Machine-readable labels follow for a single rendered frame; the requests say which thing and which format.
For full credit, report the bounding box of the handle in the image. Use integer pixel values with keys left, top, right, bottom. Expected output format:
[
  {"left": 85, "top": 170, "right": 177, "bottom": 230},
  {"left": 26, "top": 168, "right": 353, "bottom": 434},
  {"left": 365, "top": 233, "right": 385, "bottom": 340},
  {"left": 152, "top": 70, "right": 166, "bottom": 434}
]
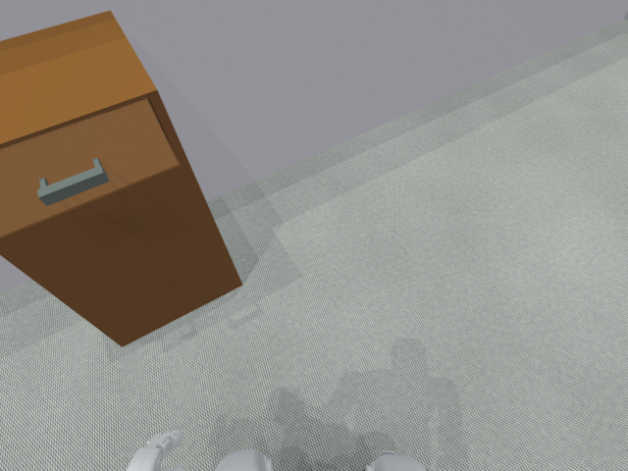
[{"left": 37, "top": 157, "right": 109, "bottom": 206}]

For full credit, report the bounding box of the robot left hand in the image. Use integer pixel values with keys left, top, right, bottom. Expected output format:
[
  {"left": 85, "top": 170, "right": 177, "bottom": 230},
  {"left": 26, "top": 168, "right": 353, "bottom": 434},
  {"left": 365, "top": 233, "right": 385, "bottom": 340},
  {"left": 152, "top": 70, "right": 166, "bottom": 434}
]
[{"left": 126, "top": 430, "right": 184, "bottom": 471}]

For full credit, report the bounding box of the left robot thigh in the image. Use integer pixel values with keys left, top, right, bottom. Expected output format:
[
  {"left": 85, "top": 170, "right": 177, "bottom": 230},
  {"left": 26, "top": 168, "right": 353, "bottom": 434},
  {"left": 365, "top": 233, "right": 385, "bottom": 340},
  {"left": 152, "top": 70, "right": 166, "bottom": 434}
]
[{"left": 215, "top": 448, "right": 274, "bottom": 471}]

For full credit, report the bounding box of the drawer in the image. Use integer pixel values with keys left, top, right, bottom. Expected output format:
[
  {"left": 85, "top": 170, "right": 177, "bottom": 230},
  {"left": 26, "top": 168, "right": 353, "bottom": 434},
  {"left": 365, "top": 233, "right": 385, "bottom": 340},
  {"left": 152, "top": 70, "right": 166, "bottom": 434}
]
[{"left": 0, "top": 98, "right": 178, "bottom": 236}]

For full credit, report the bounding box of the robot right shin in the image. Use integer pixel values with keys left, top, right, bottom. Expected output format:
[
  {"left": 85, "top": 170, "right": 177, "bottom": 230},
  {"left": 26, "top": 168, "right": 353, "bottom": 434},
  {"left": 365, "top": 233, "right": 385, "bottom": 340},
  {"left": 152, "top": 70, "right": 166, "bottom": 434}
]
[{"left": 377, "top": 451, "right": 397, "bottom": 459}]

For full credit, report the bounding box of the cabinet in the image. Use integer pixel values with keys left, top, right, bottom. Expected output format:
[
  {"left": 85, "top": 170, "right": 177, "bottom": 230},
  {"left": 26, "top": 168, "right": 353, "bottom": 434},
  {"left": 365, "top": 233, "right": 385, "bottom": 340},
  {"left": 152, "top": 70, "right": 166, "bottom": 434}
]
[{"left": 0, "top": 10, "right": 243, "bottom": 347}]

